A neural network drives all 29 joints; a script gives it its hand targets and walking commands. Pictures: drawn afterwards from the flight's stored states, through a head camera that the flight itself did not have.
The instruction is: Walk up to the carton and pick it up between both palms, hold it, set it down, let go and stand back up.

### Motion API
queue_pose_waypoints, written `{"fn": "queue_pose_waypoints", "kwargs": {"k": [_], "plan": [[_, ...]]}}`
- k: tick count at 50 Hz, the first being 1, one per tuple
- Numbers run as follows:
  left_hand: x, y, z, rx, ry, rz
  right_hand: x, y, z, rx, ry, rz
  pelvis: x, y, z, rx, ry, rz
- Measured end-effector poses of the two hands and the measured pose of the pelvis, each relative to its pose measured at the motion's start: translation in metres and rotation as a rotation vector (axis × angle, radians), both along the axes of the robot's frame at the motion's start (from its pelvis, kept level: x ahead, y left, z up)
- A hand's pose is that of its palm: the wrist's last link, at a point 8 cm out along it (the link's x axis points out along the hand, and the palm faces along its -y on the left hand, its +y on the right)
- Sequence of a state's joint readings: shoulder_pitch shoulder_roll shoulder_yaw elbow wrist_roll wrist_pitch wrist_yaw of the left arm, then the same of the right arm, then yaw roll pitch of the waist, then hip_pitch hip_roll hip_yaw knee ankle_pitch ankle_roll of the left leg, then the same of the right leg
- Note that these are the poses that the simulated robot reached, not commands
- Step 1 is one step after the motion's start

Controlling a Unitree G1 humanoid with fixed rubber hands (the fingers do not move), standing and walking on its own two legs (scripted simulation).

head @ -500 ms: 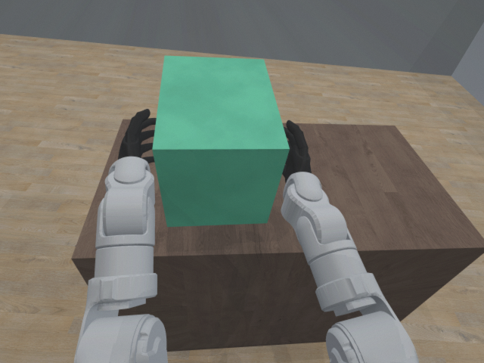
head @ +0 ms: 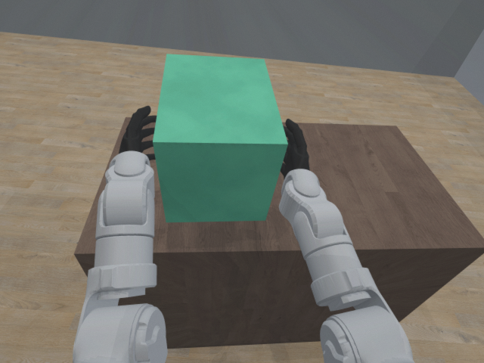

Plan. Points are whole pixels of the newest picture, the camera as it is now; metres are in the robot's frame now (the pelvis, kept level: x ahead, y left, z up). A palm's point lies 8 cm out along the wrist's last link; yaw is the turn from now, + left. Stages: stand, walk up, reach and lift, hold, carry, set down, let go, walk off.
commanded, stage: hold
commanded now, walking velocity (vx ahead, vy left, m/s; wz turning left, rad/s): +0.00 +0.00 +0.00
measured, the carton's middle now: (216, 138) +0.42 +0.01 +0.18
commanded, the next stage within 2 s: set down in 0.24 s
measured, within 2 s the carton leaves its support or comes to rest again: neither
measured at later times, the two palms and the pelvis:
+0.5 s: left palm (138, 146) +0.39 +0.13 +0.19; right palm (298, 161) +0.37 -0.12 +0.17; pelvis +0.01 +0.00 +0.00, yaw +0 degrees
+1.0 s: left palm (147, 165) +0.42 +0.13 +0.12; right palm (288, 179) +0.40 -0.12 +0.11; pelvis +0.03 +0.00 +0.00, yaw +0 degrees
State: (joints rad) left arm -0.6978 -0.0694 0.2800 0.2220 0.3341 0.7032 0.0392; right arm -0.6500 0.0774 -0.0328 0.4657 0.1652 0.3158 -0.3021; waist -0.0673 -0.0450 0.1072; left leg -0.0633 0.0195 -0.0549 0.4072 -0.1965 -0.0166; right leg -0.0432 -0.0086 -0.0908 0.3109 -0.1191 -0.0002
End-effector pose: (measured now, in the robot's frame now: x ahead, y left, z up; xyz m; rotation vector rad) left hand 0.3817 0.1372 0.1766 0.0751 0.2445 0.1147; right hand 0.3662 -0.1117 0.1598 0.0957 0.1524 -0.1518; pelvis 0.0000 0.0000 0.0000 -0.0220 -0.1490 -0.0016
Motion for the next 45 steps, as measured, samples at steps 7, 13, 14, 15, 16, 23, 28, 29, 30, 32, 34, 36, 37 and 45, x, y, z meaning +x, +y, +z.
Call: {"fn": "queue_pose_waypoints", "kwargs": {"k": [7, 13, 14, 15, 16, 23, 28, 29, 30, 32, 34, 36, 37, 45], "plan": [[0.003, -0.003, 0.0, 0.006, -0.013, -0.006, 0.003, -0.003, 0.0, 0.001, -0.015, 0.001, 0.002, 0.0, 0.0, -0.003, 0.009, -0.001], [0.002, -0.004, -0.001, 0.007, -0.017, -0.002, 0.003, -0.004, 0.0, -0.004, -0.019, 0.005, 0.006, 0.0, 0.0, -0.005, -0.002, -0.003], [0.002, -0.004, -0.002, 0.008, -0.012, -0.002, 0.003, -0.004, -0.001, -0.004, -0.014, 0.006, 0.006, 0.0, 0.0, -0.005, -0.003, -0.004], [0.001, -0.004, -0.003, 0.01, -0.009, -0.002, 0.003, -0.004, -0.002, -0.002, -0.011, 0.007, 0.007, 0.0, 0.0, -0.006, -0.003, -0.006], [0.001, -0.004, -0.003, 0.012, -0.009, -0.003, 0.002, -0.004, -0.002, -0.001, -0.011, 0.008, 0.007, 0.0, 0.0, -0.006, -0.002, -0.007], [0.005, -0.006, 0.01, 0.012, -0.062, -0.01, 0.004, -0.006, 0.009, -0.001, -0.065, -0.008, 0.01, -0.001, 0.0, -0.007, 0.0, -0.006], [0.014, -0.007, 0.015, 0.023, -0.081, -0.013, 0.011, -0.006, 0.011, 0.006, -0.089, -0.017, 0.011, -0.001, 0.001, 0.001, -0.006, -0.009], [0.015, -0.007, 0.013, 0.026, -0.079, -0.014, 0.013, -0.006, 0.009, 0.005, -0.088, -0.017, 0.011, -0.002, 0.002, 0.003, -0.008, -0.009], [0.017, -0.006, 0.012, 0.029, -0.074, -0.016, 0.014, -0.005, 0.007, 0.002, -0.086, -0.018, 0.012, -0.002, 0.002, 0.004, -0.01, -0.01], [0.02, -0.005, 0.005, 0.035, -0.06, -0.021, 0.016, -0.004, -0.001, -0.007, -0.076, -0.018, 0.013, -0.002, 0.002, 0.006, -0.014, -0.01], [0.023, -0.004, -0.004, 0.038, -0.038, -0.023, 0.018, -0.002, -0.011, -0.014, -0.065, -0.019, 0.015, -0.002, 0.003, 0.006, -0.015, -0.009], [0.025, -0.002, -0.016, 0.034, -0.019, -0.025, 0.02, -0.001, -0.022, -0.018, -0.055, -0.02, 0.017, -0.002, 0.003, 0.005, -0.012, -0.007], [0.026, -0.002, -0.021, 0.031, -0.014, -0.026, 0.02, -0.001, -0.027, -0.019, -0.052, -0.021, 0.018, -0.002, 0.003, 0.003, -0.008, -0.005], [0.034, -0.004, -0.053, 0.007, -0.011, -0.042, 0.024, -0.003, -0.052, -0.039, -0.058, -0.033, 0.026, 0.001, 0.003, -0.008, 0.028, 0.008]]}}
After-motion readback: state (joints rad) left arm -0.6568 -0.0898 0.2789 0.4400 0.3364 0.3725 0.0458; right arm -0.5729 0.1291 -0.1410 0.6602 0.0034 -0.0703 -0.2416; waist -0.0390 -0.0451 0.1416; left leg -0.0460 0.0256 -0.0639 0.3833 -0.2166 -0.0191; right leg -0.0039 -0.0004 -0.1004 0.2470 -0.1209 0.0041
